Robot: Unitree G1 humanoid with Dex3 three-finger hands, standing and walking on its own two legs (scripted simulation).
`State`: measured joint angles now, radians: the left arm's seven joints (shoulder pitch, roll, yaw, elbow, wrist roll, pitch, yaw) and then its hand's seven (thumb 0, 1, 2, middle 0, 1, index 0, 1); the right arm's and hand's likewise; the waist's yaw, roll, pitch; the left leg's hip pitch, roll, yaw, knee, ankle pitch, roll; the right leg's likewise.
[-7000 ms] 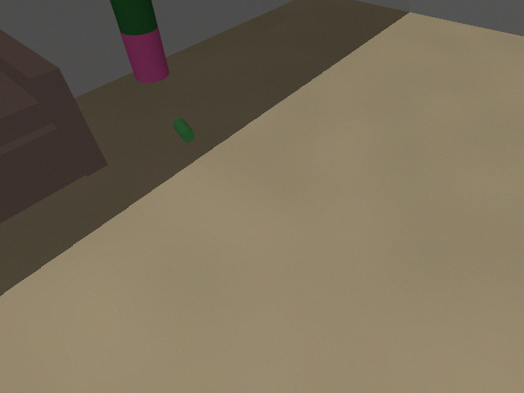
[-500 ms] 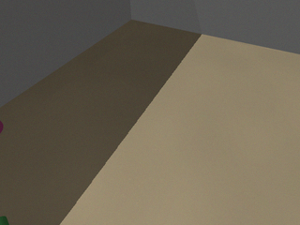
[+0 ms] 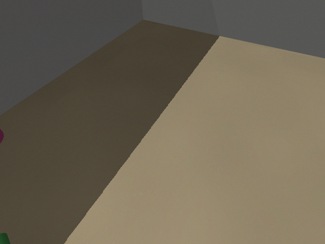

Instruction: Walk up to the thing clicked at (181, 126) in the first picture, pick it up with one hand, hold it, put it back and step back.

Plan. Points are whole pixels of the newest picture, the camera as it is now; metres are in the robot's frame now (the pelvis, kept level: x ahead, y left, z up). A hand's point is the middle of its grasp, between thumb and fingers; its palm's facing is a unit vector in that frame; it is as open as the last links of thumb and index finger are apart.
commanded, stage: stand
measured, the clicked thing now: out of the picture +0.26 +0.88 -0.74
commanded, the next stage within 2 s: walk up in 0.80 s
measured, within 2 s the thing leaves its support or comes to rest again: neither
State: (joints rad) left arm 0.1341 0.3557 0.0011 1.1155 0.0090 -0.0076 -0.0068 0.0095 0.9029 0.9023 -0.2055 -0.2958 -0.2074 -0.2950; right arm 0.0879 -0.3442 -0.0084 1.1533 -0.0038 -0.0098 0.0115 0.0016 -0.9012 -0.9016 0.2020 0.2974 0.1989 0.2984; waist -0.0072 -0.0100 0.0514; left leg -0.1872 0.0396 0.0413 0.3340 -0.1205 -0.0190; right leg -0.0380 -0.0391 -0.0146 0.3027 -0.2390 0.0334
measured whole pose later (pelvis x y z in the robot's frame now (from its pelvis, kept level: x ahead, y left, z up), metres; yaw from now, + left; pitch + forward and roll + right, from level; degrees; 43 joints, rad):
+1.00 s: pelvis +0.03 -0.02 -0.01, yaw -3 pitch -1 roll +2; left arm 0.20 0.43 0.07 1.04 0.03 -0.03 -0.08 0.01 0.90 0.90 -0.21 -0.30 -0.21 -0.29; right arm 0.17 -0.39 -0.10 1.03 -0.03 -0.03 0.07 0.00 -0.90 -0.90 0.21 0.30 0.20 0.30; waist -0.01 -0.02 0.04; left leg -0.20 0.06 0.08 0.48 -0.27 0.02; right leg -0.24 -0.06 -0.03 0.61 -0.45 -0.04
